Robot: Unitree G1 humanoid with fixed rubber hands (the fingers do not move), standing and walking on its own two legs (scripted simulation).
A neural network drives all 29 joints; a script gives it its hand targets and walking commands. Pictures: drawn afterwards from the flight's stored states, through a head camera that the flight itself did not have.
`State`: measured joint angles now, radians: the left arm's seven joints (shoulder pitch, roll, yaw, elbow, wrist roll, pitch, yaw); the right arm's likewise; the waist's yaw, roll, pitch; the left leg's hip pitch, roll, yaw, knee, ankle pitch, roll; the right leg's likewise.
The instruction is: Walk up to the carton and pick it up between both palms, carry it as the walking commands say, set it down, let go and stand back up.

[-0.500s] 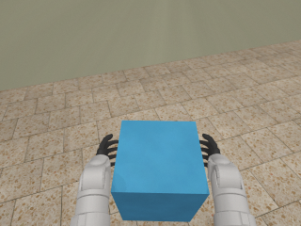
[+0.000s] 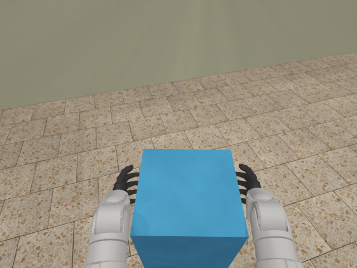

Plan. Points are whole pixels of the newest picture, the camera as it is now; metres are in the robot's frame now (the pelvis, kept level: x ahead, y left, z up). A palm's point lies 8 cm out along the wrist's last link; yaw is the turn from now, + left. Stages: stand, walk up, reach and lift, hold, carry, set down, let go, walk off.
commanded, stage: hold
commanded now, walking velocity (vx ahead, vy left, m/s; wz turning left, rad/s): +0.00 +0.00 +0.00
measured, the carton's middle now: (186, 212) +0.28 +0.00 -0.03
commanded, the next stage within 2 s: carry in 0.18 s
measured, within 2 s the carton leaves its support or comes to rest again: neither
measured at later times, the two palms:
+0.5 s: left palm (154, 164) +0.34 +0.08 +0.09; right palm (287, 178) +0.30 -0.22 +0.08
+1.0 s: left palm (221, 108) +0.57 -0.12 +0.08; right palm (328, 140) +0.42 -0.38 +0.08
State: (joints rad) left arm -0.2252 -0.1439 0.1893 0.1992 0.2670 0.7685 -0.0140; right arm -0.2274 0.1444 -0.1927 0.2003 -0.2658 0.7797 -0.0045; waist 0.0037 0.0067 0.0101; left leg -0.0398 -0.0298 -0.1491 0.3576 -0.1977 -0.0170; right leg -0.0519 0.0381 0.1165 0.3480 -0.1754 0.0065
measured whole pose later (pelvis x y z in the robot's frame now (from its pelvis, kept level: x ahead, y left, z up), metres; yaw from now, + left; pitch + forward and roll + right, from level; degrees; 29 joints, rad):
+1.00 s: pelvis +0.30 -0.13 -0.02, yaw -30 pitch +4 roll -3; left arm 0.03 -0.13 0.05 -0.57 0.02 1.23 0.14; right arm 0.03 0.13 -0.05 -0.56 -0.01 1.22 -0.16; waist -0.04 0.03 -0.13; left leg 0.03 0.21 0.35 0.43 -0.47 -0.12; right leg -0.47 0.02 -0.24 0.51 -0.15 -0.05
